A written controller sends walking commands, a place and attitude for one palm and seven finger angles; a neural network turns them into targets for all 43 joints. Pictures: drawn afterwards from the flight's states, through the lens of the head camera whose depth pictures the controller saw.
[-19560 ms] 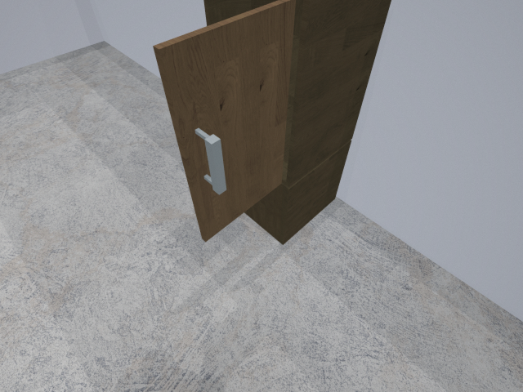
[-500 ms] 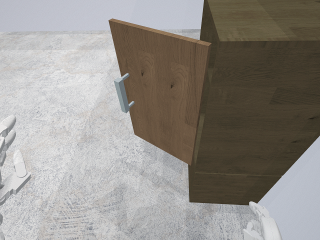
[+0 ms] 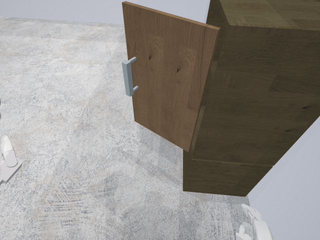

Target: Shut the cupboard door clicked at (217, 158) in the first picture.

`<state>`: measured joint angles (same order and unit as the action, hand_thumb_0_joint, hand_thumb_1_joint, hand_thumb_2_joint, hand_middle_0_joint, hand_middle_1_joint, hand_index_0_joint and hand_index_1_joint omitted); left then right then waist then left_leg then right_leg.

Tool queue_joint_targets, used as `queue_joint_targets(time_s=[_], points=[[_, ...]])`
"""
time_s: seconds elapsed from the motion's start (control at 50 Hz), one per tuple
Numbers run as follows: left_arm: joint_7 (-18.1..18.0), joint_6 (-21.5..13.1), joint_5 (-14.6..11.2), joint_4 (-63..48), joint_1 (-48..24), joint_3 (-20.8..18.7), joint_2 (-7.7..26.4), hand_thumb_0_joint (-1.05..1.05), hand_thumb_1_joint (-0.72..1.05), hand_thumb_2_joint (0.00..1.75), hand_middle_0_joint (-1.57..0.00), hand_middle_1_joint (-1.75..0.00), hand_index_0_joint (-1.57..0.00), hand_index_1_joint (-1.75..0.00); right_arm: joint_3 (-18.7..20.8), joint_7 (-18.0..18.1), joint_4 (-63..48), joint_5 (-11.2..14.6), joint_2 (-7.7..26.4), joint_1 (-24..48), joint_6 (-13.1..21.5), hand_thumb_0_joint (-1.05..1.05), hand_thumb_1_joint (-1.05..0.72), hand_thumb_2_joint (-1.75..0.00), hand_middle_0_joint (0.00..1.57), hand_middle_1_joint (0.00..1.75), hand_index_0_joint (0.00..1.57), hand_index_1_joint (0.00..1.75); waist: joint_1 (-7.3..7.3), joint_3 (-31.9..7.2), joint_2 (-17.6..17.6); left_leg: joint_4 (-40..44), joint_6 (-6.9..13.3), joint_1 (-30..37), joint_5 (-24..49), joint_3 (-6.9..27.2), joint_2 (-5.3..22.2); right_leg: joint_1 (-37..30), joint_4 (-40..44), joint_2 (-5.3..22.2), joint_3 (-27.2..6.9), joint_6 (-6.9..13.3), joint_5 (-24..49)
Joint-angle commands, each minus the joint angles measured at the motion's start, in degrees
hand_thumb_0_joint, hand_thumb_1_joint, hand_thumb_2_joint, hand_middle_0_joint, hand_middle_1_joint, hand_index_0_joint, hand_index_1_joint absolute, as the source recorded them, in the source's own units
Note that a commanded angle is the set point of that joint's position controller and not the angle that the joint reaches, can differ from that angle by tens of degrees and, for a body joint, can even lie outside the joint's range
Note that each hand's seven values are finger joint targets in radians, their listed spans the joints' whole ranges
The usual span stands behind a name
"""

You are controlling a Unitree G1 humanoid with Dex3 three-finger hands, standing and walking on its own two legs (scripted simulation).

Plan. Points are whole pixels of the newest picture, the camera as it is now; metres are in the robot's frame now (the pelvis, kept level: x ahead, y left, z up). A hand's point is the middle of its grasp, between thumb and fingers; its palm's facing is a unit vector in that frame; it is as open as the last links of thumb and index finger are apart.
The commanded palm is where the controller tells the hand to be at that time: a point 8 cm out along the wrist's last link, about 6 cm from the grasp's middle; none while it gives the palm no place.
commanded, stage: step back with the hand held close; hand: left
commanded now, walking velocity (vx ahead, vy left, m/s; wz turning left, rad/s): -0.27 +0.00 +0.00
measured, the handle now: (131, 76) +0.72 +0.17 +0.00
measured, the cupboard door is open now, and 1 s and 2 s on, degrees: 59 59 59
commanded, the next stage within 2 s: stop stepping back and stand still in 1.08 s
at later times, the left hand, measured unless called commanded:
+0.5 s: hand out of the picture +0.14 +0.26 +0.18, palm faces +0.43 -0.79 -0.44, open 7.4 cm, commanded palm +0.07 +0.31 +0.19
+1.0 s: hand out of the picture +0.06 +0.26 +0.19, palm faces +0.36 -0.82 -0.45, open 7.4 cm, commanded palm -0.02 +0.31 +0.19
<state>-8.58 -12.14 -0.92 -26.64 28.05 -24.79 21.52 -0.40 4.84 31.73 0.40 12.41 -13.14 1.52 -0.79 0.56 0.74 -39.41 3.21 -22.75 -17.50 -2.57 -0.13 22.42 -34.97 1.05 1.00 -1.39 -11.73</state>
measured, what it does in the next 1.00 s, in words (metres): walks backwards: right foot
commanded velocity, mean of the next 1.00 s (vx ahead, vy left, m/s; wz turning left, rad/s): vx -0.40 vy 0.00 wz -0.04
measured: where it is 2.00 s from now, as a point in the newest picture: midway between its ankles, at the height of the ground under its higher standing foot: outside the picture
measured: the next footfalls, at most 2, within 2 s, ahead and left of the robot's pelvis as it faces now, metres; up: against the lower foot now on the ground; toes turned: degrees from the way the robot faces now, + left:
right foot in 0.78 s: -0.16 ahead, -0.15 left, +0.00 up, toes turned +2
left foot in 1.14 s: -0.05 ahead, +0.11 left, +0.00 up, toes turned -1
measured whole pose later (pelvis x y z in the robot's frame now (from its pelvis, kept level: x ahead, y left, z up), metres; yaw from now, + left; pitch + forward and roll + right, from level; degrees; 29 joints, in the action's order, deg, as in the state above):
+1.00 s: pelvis -0.15 +0.00 +0.00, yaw +2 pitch +2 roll -5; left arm -6.5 -14.5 -5.3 -30.1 28.5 -26.7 29.4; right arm 0.3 3.5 34.2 -0.9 8.2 -8.5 3.1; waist 3.9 -0.6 0.5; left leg -24.4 0.0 -32.4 -2.9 -4.8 4.7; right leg 11.9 -30.7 -3.1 -0.6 1.4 -22.9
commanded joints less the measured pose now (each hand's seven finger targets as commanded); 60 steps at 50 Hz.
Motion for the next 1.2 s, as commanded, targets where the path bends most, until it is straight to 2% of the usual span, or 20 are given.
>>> queue_joint_targets(time_s=[0.0,0.08,0.16,0.22,0.34,0.42,0.54,0.66,0.76,0.82,0.9,0.94,0.96,0.98,1.0,1.04,1.08,1.1,1.12,1.18], points=[[-1.8,-4.3,-0.6,-13.0,-3.7,-7.0,12.8,0.00,0.90,0.90,-0.20,-0.30,-0.20,-0.30,3.5,0.4,-7.7,-0.6,7.6,4.9,4.2,0.00,-0.90,-0.90,0.20,0.30,0.20,0.30,1.57,-3.1,-3.9,7.0,-0.5,-7.6,-13.7,5.5,1.8,-3.5,13.7,7.6,-14.8,5.1,-12.7],[-2.6,-5.6,-0.8,-14.5,-1.3,-8.2,13.9,0.00,0.90,0.90,-0.20,-0.30,-0.20,-0.30,3.3,0.5,-7.2,-0.5,7.8,5.5,4.4,0.00,-0.90,-0.90,0.20,0.30,0.20,0.30,1.68,-5.5,0.2,13.2,0.1,-6.6,-12.0,7.7,3.8,-5.5,10.2,4.5,-9.0,3.4,-8.8],[-2.4,-6.4,0.3,-11.7,0.2,-10.1,12.9,0.00,0.90,0.90,-0.20,-0.30,-0.20,-0.30,3.9,1.3,-7.6,-0.2,9.1,6.4,5.3,0.00,-0.90,-0.90,0.20,0.30,0.20,0.30,0.86,-5.6,10.5,27.0,4.4,-27.6,-25.4,16.3,13.1,-25.8,-8.8,-3.7,-2.8,0.1,2.6],[-1.4,-6.6,0.7,-10.4,1.0,-11.5,14.0,0.00,0.90,0.90,-0.20,-0.30,-0.20,-0.30,4.6,1.1,-7.8,-0.3,9.5,6.8,5.9,0.00,-0.90,-0.90,0.20,0.30,0.20,0.30,0.66,-4.6,8.7,24.7,4.9,-30.5,-25.1,16.3,13.5,-28.0,-9.6,-5.0,-4.3,0.2,5.4],[-1.2,-7.0,-1.0,-14.6,0.8,-7.5,13.6,0.00,0.90,0.90,-0.20,-0.30,-0.20,-0.30,4.3,-0.1,-5.5,-0.3,6.8,4.9,6.2,0.00,-0.90,-0.90,0.20,0.30,0.20,0.30,1.85,-10.0,-4.3,5.2,-2.1,-5.4,-4.9,4.6,2.1,-7.2,9.5,8.2,-19.1,5.9,9.9],[-2.7,-6.6,-1.2,-16.6,0.5,-9.5,17.0,0.00,0.90,0.90,-0.20,-0.30,-0.20,-0.30,4.1,0.3,-4.8,-0.9,6.3,6.0,4.7,0.00,-0.90,-0.90,0.20,0.30,0.20,0.30,2.29,-9.8,-4.4,3.1,-2.9,4.3,0.8,4.1,1.0,2.1,14.2,9.4,-16.5,6.6,5.4],[-1.3,-7.9,-0.4,-14.2,0.1,-11.8,14.3,0.00,0.90,0.90,-0.20,-0.30,-0.20,-0.30,4.8,2.0,-5.5,-1.3,8.6,7.9,6.7,0.00,-0.90,-0.90,0.20,0.30,0.20,0.30,1.16,-7.5,16.7,36.5,5.7,-24.7,-30.9,24.9,21.1,-23.3,-18.8,-8.4,-2.2,-0.3,-6.9],[-0.6,-6.1,-3.5,-13.5,1.3,-4.8,11.1,0.00,0.90,0.90,-0.20,-0.30,-0.20,-0.30,4.4,-0.5,-3.0,-1.2,6.2,7.6,7.6,0.00,-0.90,-0.90,0.20,0.30,0.20,0.30,0.84,-9.5,11.9,29.2,-1.4,1.8,-10.8,12.5,16.5,-9.4,4.2,-4.3,0.5,2.9,-18.3],[-1.8,-7.7,-1.9,-15.2,-11.2,-6.3,17.1,0.00,0.90,0.90,-0.20,-0.30,-0.20,-0.30,2.9,0.4,-0.6,-2.6,5.1,6.8,7.1,0.00,-0.90,-0.90,0.20,0.30,0.20,0.30,1.89,-11.0,-0.7,8.2,-6.1,18.9,11.9,0.3,8.1,4.8,19.2,10.2,-14.1,6.7,9.2],[-0.6,-6.3,-2.0,-15.6,-12.8,-6.0,16.9,0.00,0.90,0.90,-0.20,-0.30,-0.20,-0.30,4.4,1.4,-2.2,-0.4,6.5,9.2,7.5,0.00,-0.90,-0.90,0.20,0.30,0.20,0.30,2.54,-11.4,2.1,16.9,-4.3,24.0,16.6,2.6,8.6,5.5,11.8,-2.1,-1.0,0.5,-0.6],[0.8,-5.6,-5.2,-13.9,3.0,-11.9,16.9,0.00,0.90,0.90,-0.20,-0.30,-0.20,-0.30,4.4,0.0,-5.8,-2.1,6.6,10.6,4.3,0.00,-0.90,-0.90,0.20,0.30,0.20,0.30,0.52,-12.7,16.4,34.9,-7.2,-0.8,-19.1,10.9,15.6,-14.3,1.8,-7.7,2.3,4.4,-19.3],[1.0,-5.7,-5.6,-14.9,8.7,-12.7,17.6,0.00,0.90,0.90,-0.20,-0.30,-0.20,-0.30,4.2,-0.7,-6.7,-1.1,4.8,9.9,3.7,0.00,-0.90,-0.90,0.20,0.30,0.20,0.30,0.21,-13.5,7.4,19.4,-7.4,3.0,-9.7,1.3,8.1,-8.5,11.6,-2.4,-1.3,6.4,-18.8],[0.6,-6.1,-5.3,-17.3,8.5,-12.7,18.8,0.00,0.90,0.90,-0.20,-0.30,-0.20,-0.30,4.1,-0.8,-6.4,-0.5,4.5,8.7,4.0,0.00,-0.90,-0.90,0.20,0.30,0.20,0.30,1.01,-12.1,-2.4,2.8,-8.0,12.4,-2.1,-3.2,2.6,7.1,20.9,6.1,-10.0,8.8,-22.4],[-0.2,-5.6,-4.6,-18.6,8.1,-12.5,19.7,0.00,0.90,0.90,-0.20,-0.30,-0.20,-0.30,3.9,-0.8,-5.7,-0.6,4.2,7.7,4.5,0.00,-0.90,-0.90,0.20,0.30,0.20,0.30,0.99,-9.7,-10.7,-11.3,-8.1,14.2,-1.1,-1.6,-1.6,17.4,27.6,16.0,-20.8,12.7,-22.5],[-0.8,-4.3,-3.6,-16.7,7.5,-11.9,18.8,0.00,0.90,0.90,-0.20,-0.30,-0.20,-0.30,3.8,-1.0,-4.4,-1.3,4.3,7.4,3.9,0.00,-0.90,-0.90,0.20,0.30,0.20,0.30,0.31,-6.0,-12.8,-20.7,-7.3,6.4,-5.2,1.7,-0.7,17.1,26.6,19.8,-21.2,14.7,-16.7],[-1.2,-3.5,-2.0,-16.5,0.1,-6.6,14.3,0.00,0.90,0.90,-0.20,-0.30,-0.20,-0.30,2.1,-0.6,-3.6,-2.0,3.3,5.9,4.1,0.00,-0.90,-0.90,0.20,0.30,0.20,0.30,2.61,-0.3,-9.7,-12.5,-5.6,3.3,-6.6,6.5,3.8,12.7,19.3,14.8,-12.4,10.0,1.0],[-1.4,-3.8,-1.4,-14.1,-8.3,-4.3,13.8,0.00,0.90,0.90,-0.20,-0.30,-0.20,-0.30,1.8,1.3,-2.1,-0.9,6.3,6.3,4.8,0.00,-0.90,-0.90,0.20,0.30,0.20,0.30,3.89,2.1,2.7,16.1,-5.8,4.7,13.0,4.2,2.9,4.7,4.8,3.5,-2.8,2.4,12.7],[-1.6,-4.6,-1.4,-14.8,-10.2,-5.2,15.1,0.00,0.90,0.90,-0.20,-0.30,-0.20,-0.30,3.0,1.8,-2.5,-0.5,8.5,7.7,5.9,0.00,-0.90,-0.90,0.20,0.30,0.20,0.30,1.69,-0.7,13.0,22.2,-2.7,2.5,24.7,12.6,11.6,0.3,-2.2,-2.8,-0.9,0.0,2.6],[-1.6,-5.3,-1.3,-14.1,-10.7,-5.3,16.4,0.00,0.90,0.90,-0.20,-0.30,-0.20,-0.30,3.8,2.1,-2.4,0.1,7.8,7.4,7.1,0.00,-0.90,-0.90,0.20,0.30,0.20,0.30,0.97,-4.4,12.0,25.1,-0.4,5.0,26.7,17.6,16.5,-2.0,-7.3,-4.8,-2.7,0.6,-13.3],[-0.9,-5.8,-2.6,-16.0,-1.5,-7.0,13.8,0.00,0.90,0.90,-0.20,-0.30,-0.20,-0.30,4.7,0.6,-2.3,-1.9,7.7,5.4,9.1,0.00,-0.90,-0.90,0.20,0.30,0.20,0.30,1.03,-13.6,15.8,30.7,3.1,2.3,-6.0,24.6,20.6,-6.5,-17.9,-5.0,-5.4,0.9,-17.8]])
